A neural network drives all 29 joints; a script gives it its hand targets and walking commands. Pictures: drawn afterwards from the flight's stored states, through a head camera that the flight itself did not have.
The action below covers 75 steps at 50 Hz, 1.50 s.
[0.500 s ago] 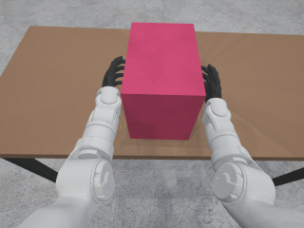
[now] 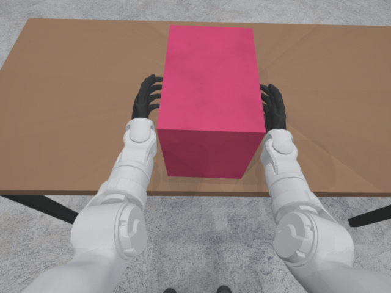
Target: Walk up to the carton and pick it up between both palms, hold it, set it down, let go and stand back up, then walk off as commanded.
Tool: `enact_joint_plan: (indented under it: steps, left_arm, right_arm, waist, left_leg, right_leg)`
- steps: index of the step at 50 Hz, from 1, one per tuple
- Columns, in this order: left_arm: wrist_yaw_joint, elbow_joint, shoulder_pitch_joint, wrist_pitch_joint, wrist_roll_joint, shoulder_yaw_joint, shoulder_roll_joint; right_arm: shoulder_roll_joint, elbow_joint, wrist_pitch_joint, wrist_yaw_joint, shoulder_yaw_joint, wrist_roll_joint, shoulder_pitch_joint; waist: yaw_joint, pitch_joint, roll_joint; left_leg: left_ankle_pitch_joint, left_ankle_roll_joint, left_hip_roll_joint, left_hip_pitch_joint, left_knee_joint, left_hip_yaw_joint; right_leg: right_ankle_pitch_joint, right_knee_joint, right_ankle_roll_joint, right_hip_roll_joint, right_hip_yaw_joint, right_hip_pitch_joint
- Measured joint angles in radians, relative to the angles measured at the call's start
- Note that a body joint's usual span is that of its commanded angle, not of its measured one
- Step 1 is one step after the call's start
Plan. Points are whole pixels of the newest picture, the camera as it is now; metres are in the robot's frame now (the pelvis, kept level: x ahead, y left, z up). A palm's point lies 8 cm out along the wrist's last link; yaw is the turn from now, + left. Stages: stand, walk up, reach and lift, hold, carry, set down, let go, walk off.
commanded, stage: set down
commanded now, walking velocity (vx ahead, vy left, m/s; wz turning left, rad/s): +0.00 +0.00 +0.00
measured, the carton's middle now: (207, 106) +0.51 +0.00 +0.02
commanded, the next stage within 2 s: none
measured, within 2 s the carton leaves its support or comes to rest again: rests again in 1.70 s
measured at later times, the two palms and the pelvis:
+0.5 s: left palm (139, 120) +0.45 +0.14 +0.05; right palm (272, 128) +0.43 -0.13 +0.04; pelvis -0.01 +0.00 +0.00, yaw +0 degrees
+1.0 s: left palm (137, 120) +0.45 +0.15 +0.05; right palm (272, 126) +0.44 -0.13 +0.05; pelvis -0.01 +0.00 +0.00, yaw +0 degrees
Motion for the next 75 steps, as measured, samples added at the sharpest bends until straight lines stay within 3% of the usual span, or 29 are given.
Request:
enact_joint_plan:
  steps: [16, 34, 55, 64, 75]
  left_arm:
    - [-0.003, 0.026, -0.001, 0.001, 0.000, 0.029, 0.000]
    - [-0.024, 0.027, -0.005, 0.001, 0.040, 0.066, 0.000]
    - [-0.017, 0.030, -0.008, 0.001, 0.050, 0.075, 0.000]
    - [0.018, 0.065, -0.016, 0.011, -0.045, 0.076, 0.000]
    - [0.056, 0.070, -0.032, 0.055, -0.152, 0.050, 0.000]
  right_arm:
    - [0.000, 0.016, 0.026, 0.036, -0.054, -0.067, -0.014]
    - [0.000, 0.000, 0.054, 0.038, -0.050, -0.088, -0.018]
    - [0.001, -0.006, 0.081, 0.027, -0.046, -0.109, -0.028]
    - [-0.021, 0.019, 0.116, -0.020, 0.036, -0.104, -0.043]
    - [-0.079, 0.124, 0.120, -0.068, 0.165, -0.004, -0.085]
  waist:
    - [0.000, 0.000, 0.000]
    - [0.000, -0.001, 0.000]
    - [0.000, -0.001, 0.000]
    - [0.000, -0.037, 0.000]
    - [0.000, -0.093, 0.000]
  left_leg:
    - [0.005, 0.000, -0.004, 0.000, 0.000, 0.000]
    - [0.004, 0.000, -0.004, 0.000, 0.000, 0.000]
    - [0.004, 0.000, -0.004, 0.000, 0.000, 0.000]
    - [0.005, 0.000, -0.004, -0.027, 0.000, 0.000]
    - [0.009, -0.001, -0.003, -0.072, 0.000, 0.000]
  right_leg:
    - [0.009, 0.010, 0.000, -0.004, 0.000, -0.005]
    - [0.010, 0.010, 0.000, -0.004, 0.000, -0.005]
    - [0.010, 0.010, 0.000, -0.004, -0.001, -0.005]
    - [0.010, 0.010, 0.000, -0.004, -0.001, -0.032]
    - [0.010, 0.011, 0.000, -0.004, -0.001, -0.077]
